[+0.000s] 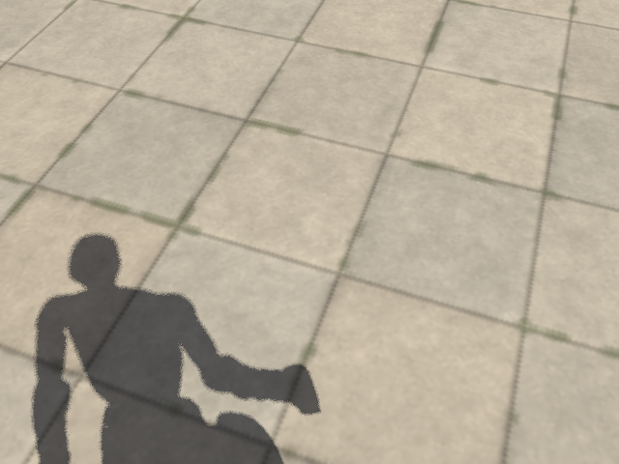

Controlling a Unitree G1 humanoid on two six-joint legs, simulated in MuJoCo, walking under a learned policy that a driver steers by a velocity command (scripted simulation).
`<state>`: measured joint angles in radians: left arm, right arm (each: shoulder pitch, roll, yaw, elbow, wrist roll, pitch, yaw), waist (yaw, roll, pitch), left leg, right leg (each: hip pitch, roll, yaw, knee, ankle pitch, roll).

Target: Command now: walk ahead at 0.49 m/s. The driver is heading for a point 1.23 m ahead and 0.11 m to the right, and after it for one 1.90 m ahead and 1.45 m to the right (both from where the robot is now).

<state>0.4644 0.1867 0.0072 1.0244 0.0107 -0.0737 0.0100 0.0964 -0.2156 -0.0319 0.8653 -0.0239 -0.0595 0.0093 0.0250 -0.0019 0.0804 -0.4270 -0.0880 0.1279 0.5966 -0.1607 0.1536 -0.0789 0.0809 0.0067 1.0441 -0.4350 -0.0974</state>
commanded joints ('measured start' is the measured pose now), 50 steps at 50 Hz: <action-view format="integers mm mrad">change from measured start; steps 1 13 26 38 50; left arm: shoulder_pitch -50 -379 -37 -61 96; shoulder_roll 145 73 195 109 125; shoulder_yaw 34 23 74 47 41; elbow -102 -196 -107 -18 47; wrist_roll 12 14 41 -1 18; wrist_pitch -16 34 -14 -39 -26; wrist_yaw -10 -40 -3 -15 9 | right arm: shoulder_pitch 175 388 390 160 -168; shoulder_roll -103 -84 -107 -36 -48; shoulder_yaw -38 -8 -1 -14 -3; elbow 31 155 171 62 -55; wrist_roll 22 21 14 -14 3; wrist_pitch -4 -48 -39 19 -1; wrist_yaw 5 -3 -25 20 17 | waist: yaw -67 -55 135 -51 19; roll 11 43 16 -53 -65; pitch -51 29 -240 -4 40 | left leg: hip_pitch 396 316 287 -201 -195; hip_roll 401 228 222 194 131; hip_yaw -637 -221 -119 -116 -53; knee -414 -497 248 432 -11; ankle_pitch -276 263 539 17 55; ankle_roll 187 30 -18 -112 -69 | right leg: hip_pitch -527 -581 169 -66 205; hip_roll -88 -186 -191 -267 -315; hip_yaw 58 -49 56 105 50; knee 317 -206 -591 -925 -837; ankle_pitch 120 432 240 504 763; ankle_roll -21 74 -99 -112 -101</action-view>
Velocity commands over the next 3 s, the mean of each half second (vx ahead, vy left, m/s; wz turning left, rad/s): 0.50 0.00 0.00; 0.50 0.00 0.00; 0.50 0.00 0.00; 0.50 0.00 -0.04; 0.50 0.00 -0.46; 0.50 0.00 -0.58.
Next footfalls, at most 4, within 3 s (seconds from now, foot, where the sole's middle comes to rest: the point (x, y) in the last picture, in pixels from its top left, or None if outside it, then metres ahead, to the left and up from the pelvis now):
0.52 right None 0.45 -0.12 -0.75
1.08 left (310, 336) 0.74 0.06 -0.75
1.64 right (377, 236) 1.04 -0.11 -0.75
2.20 left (311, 156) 1.34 0.07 -0.75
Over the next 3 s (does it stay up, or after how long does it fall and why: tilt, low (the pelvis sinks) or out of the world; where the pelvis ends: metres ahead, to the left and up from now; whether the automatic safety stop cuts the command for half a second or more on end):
stays up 1.52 -0.17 0.03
